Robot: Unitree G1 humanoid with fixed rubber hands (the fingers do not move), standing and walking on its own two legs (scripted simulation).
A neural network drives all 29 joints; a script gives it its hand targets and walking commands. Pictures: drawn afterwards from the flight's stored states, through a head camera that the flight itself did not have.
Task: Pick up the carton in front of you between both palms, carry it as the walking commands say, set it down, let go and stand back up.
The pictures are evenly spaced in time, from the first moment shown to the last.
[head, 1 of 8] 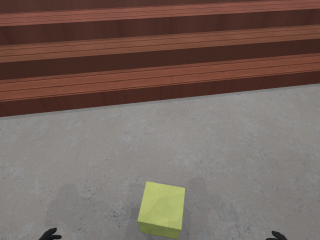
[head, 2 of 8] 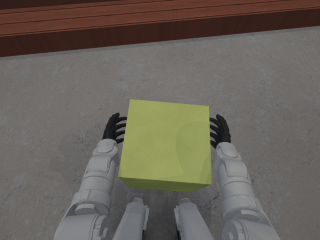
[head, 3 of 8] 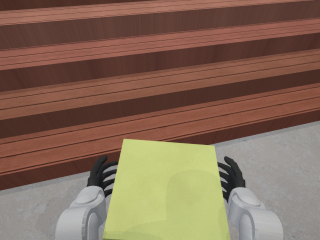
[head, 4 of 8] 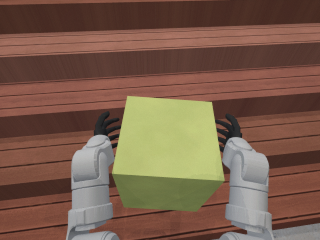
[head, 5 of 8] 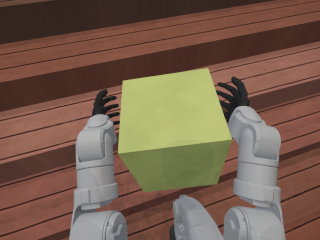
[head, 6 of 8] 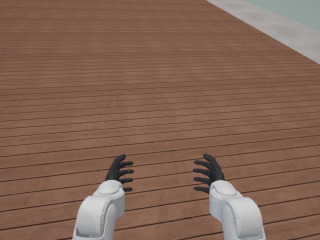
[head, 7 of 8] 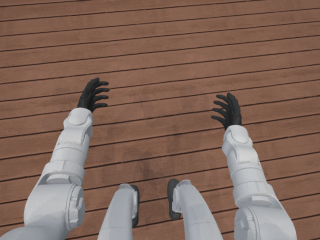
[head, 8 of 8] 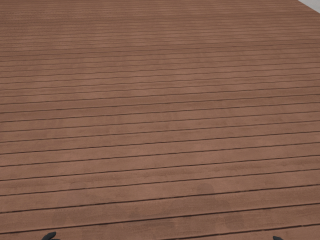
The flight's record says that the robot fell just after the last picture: no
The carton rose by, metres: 1.21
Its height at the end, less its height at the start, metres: +0.98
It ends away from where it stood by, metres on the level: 3.01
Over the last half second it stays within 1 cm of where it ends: yes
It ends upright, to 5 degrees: no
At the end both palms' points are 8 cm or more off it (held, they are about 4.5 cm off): yes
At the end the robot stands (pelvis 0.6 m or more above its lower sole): yes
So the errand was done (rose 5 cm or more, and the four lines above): no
